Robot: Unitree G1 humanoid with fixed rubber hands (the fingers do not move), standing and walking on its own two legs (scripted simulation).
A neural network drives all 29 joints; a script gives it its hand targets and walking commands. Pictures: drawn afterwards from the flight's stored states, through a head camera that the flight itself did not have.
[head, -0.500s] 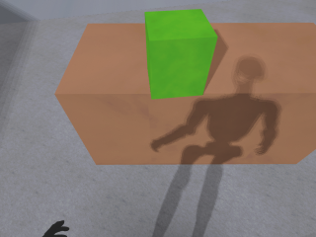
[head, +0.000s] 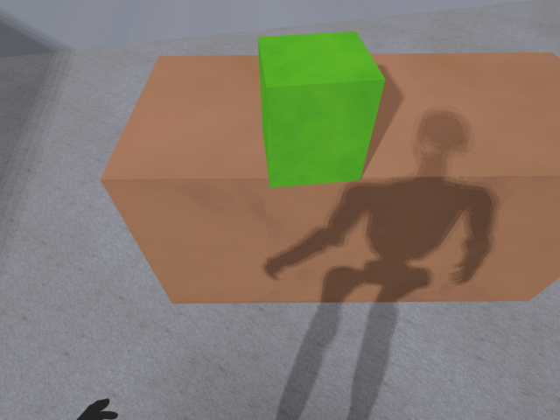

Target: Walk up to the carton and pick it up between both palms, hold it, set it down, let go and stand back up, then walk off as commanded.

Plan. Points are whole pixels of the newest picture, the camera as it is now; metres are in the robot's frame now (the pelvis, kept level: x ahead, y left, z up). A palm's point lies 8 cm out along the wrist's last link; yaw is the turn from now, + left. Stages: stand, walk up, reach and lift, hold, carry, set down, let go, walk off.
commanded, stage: stand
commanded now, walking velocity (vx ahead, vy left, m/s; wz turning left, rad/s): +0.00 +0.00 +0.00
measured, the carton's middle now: (311, 112) +0.73 -0.01 +0.04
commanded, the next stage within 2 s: none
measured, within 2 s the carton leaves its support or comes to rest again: neither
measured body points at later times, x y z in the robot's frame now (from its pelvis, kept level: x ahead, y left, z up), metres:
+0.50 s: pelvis -0.01 -0.01 +0.00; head +0.01 -0.02 +0.45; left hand +0.09 +0.31 -0.11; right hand +0.08 -0.31 -0.13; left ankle -0.02 +0.12 -0.73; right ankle +0.04 -0.12 -0.73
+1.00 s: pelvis -0.01 +0.00 +0.00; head +0.01 -0.01 +0.45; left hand +0.09 +0.31 -0.11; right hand +0.07 -0.31 -0.12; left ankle -0.02 +0.12 -0.73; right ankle +0.04 -0.12 -0.73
